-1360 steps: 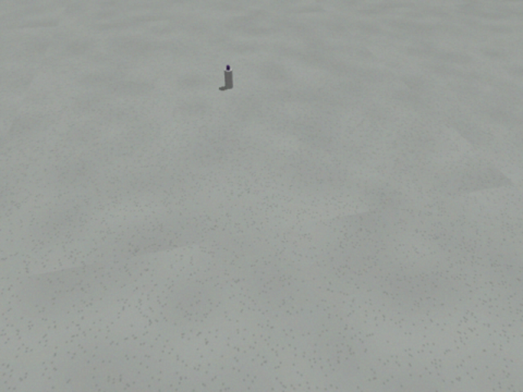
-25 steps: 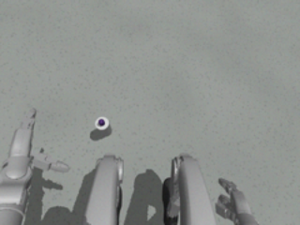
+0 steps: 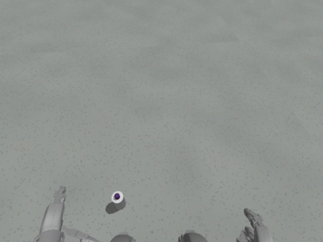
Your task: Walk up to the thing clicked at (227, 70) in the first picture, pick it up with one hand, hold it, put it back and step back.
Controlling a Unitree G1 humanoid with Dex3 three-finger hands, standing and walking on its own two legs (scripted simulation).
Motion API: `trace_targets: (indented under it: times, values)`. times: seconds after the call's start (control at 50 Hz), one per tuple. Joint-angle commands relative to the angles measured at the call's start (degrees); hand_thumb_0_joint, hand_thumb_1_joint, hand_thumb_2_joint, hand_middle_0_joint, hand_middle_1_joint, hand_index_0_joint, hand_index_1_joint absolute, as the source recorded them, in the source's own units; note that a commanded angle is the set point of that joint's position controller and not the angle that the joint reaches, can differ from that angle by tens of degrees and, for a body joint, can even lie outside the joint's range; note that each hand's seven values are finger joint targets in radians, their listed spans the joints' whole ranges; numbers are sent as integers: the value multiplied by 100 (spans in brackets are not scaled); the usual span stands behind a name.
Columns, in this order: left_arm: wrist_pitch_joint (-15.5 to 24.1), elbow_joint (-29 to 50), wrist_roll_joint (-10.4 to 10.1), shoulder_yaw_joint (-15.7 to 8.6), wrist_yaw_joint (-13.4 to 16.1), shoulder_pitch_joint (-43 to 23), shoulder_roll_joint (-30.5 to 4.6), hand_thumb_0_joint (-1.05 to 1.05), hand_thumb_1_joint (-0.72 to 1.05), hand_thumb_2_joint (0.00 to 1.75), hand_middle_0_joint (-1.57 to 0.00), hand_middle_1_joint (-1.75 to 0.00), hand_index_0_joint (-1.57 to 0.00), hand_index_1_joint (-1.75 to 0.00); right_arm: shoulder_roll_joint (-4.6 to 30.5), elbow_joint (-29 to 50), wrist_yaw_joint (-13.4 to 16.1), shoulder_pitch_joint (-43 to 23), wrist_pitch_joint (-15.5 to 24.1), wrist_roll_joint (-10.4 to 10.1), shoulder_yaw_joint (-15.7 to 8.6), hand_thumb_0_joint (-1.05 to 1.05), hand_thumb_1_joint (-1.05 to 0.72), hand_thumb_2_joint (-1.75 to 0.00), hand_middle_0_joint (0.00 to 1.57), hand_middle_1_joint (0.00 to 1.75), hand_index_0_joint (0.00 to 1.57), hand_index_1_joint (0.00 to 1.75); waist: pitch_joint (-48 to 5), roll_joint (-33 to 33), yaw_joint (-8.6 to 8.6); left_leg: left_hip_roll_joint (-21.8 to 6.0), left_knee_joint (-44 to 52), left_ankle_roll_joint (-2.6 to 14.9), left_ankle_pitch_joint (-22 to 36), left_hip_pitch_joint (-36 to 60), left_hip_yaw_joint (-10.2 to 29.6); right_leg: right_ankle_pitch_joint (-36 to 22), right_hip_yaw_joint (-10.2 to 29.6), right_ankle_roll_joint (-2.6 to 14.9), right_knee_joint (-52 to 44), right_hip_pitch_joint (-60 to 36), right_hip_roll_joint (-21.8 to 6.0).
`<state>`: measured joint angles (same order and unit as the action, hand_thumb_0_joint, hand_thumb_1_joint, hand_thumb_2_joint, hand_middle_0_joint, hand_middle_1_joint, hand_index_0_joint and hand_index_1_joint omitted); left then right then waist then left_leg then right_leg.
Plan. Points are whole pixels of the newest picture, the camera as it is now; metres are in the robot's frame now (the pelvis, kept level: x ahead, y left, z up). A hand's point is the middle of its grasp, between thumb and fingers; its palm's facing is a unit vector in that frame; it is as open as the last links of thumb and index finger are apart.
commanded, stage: home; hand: left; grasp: from the side
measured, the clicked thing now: (118, 199) +0.38 +0.18 -0.61
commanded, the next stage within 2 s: stand in 1.86 s
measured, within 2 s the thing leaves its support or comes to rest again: neither
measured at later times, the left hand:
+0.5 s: hand (73, 234) +0.17 +0.19 -0.03, palm faces +0.12 -0.95 -0.29, open 17.6 cm
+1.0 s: hand out of the picture +0.15 +0.18 -0.03, palm faces +0.10 -0.95 -0.29, open 17.6 cm
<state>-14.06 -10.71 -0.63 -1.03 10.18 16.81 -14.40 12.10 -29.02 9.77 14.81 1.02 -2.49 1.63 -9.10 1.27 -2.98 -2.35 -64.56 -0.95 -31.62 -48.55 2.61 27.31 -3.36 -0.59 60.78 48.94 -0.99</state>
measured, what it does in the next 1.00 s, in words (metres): stands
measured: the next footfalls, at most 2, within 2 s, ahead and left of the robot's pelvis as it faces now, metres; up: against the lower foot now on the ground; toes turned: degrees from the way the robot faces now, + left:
none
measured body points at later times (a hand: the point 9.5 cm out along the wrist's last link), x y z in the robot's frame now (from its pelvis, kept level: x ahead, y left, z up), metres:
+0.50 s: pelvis +0.00 +0.00 +0.03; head +0.02 +0.01 +0.48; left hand +0.16 +0.23 -0.01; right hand +0.17 -0.23 -0.04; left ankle +0.00 +0.13 -0.66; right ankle +0.02 -0.13 -0.66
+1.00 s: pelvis -0.02 +0.00 +0.03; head +0.00 +0.00 +0.48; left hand +0.14 +0.23 -0.01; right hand +0.14 -0.24 -0.04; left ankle +0.00 +0.12 -0.66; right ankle +0.02 -0.13 -0.66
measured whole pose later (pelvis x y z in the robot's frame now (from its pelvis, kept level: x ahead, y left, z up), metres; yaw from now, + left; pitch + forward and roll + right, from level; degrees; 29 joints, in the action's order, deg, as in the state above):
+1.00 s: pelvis -0.02 +0.00 +0.03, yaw +0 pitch +7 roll -2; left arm -14.5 -0.6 -0.6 1.1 8.1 26.6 -12.0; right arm 11.8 -28.8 10.3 16.6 7.6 -0.9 2.0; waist -5.6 1.7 -1.5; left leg -2.2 -54.4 -1.2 -26.4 -34.8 2.2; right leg 22.5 -3.2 -0.3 51.2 35.3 -0.9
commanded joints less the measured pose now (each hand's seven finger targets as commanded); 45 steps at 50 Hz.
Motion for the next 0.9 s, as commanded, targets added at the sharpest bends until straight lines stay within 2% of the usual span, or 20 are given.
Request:
trace_targets:
  times: [0.0,0.08,0.14,0.2,0.22,0.26,0.28,0.3,0.4,0.42,0.44,0.54,0.66,0.68,0.7,0.72,0.74,0.78,0.82,0.88]
  values:
    - [65,1728,23,-217,110,365,-609,0,-58,4,-5,-5,-5,-5,665,844,148,-103,387,59,-294,0,-90,-90,20,30,20,30,-1141,328,138,180,1288,109,2169,1337,-176,-1781,-24,139,-1110,-1621,165]
    - [-17,1875,-4,0,64,800,-322,0,-61,2,-4,-4,-4,-5,627,971,165,-207,496,83,-260,0,-90,-90,20,30,20,30,-325,22,110,184,1640,144,1639,1252,-162,-1309,-107,114,-1467,-1609,199]
    - [34,2428,8,-182,34,824,-499,0,-58,4,-5,-5,-5,-5,673,1027,158,-169,586,103,-311,0,-90,-90,20,30,20,30,-416,48,140,161,1788,111,1798,1476,-162,-1404,-131,109,-1512,-1818,222]
    - [21,2087,20,-12,-56,1165,-237,0,-58,4,-5,-5,-5,-5,669,1046,137,-152,663,137,-303,0,-90,-90,20,30,20,30,-235,-138,67,165,1762,124,1965,1491,-171,-1575,-122,101,-1540,-1843,221]
    - [68,2201,17,-30,-70,964,-255,0,-57,5,-5,-5,-5,-5,666,1014,118,-132,681,147,-306,0,-90,-90,20,30,20,30,-171,-116,57,167,1772,120,1967,1491,-167,-1575,-122,102,-1544,-1838,212]
    - [93,1896,53,-63,-103,1057,-222,0,-58,4,-5,-5,-5,-5,652,985,100,-155,705,175,-300,0,-90,-90,20,30,20,30,-204,-41,79,182,1771,104,1981,1462,-159,-1547,-101,118,-1532,-1856,203]
    - [156,2412,49,-197,-84,717,-429,0,-58,4,-5,-5,-5,-5,691,1020,89,-149,728,173,-328,0,-90,-90,20,30,20,30,-362,124,151,174,1799,95,1993,1588,-180,-1566,-89,123,-1526,-1914,193]
    - [174,2400,70,-127,-101,688,-386,0,-57,4,-5,-5,-5,-5,679,1021,103,-124,738,192,-326,0,-90,-90,20,30,20,30,-503,173,75,187,1769,87,2126,1687,-188,-1687,-71,119,-1509,-1973,194]
    - [161,2220,56,-137,-101,760,-341,0,-60,3,-4,-5,-4,-5,662,1008,106,-236,837,191,-289,0,-90,-90,20,30,20,30,-262,110,130,212,1883,111,1702,1593,-188,-1357,-75,109,-1657,-2003,186]
    - [165,2297,60,-122,-101,793,-323,0,-58,4,-5,-5,-5,-5,649,1025,113,-232,846,201,-288,0,-90,-90,20,30,20,30,-441,158,142,218,1858,109,1789,1680,-203,-1464,-51,110,-1654,-2068,178]
    - [159,2269,44,-106,-114,760,-304,0,-59,3,-4,-5,-4,-5,649,997,101,-239,845,186,-269,0,-90,-90,20,30,20,30,-254,186,141,215,1917,106,1666,1629,-201,-1337,-61,116,-1676,-1992,180]
    - [171,2046,59,-142,-124,1005,-299,0,-59,3,-4,-5,-4,-5,651,996,89,-254,865,199,-282,0,-90,-90,20,30,20,30,-267,56,184,218,1893,115,1740,1573,-196,-1401,-78,112,-1705,-2068,191]
    - [207,2076,52,-189,-149,803,-353,0,-59,3,-5,-5,-5,-5,655,993,100,-275,905,193,-279,0,-90,-90,20,30,20,30,-114,-20,162,239,1982,158,1191,1421,-218,-944,-46,89,-1843,-1990,172]
    - [220,2039,51,-119,-156,838,-285,0,-58,4,-5,-5,-5,-5,646,948,76,-281,911,191,-260,0,-90,-90,20,30,20,30,-16,-11,157,213,2053,151,1057,1418,-194,-814,-61,94,-1825,-1945,182]
    - [226,2191,48,-189,-149,805,-363,0,-57,5,-5,-5,-5,-5,642,996,80,-288,921,182,-265,0,-90,-90,20,30,20,30,-132,153,219,226,2038,151,1084,1444,-213,-853,-38,102,-1827,-1977,168]
    - [238,2194,51,-138,-156,708,-328,0,-56,5,-5,-5,-5,-5,658,1016,96,-299,927,186,-273,0,-90,-90,20,30,20,30,-203,52,142,234,2005,160,1100,1495,-226,-866,-17,94,-1868,-1999,160]
    - [230,2105,50,-185,-153,812,-346,0,-58,4,-5,-5,-5,-5,656,996,97,-295,934,183,-273,0,-90,-90,20,30,20,30,-171,-66,169,230,2015,168,1086,1445,-210,-847,-31,90,-1860,-2020,167]
    - [231,2095,52,-99,-164,734,-309,0,-58,4,-5,-5,-5,-5,653,980,88,-291,956,183,-262,0,-90,-90,20,30,20,30,1,107,158,240,2040,165,934,1404,-234,-732,-24,93,-1885,-1878,161]
    - [246,2068,59,-134,-163,798,-310,0,-56,5,-5,-6,-5,-5,655,967,109,-254,969,189,-278,0,-90,-90,20,30,20,30,-173,-56,144,224,2003,174,1034,1478,-226,-810,-21,86,-1867,-1970,167]
    - [251,2096,56,-139,-166,735,-332,0,-56,5,-5,-6,-5,-6,653,975,103,-318,997,180,-259,0,-90,-90,20,30,20,30,0,-82,149,234,2053,190,731,1346,-220,-540,-13,77,-1925,-1891,153]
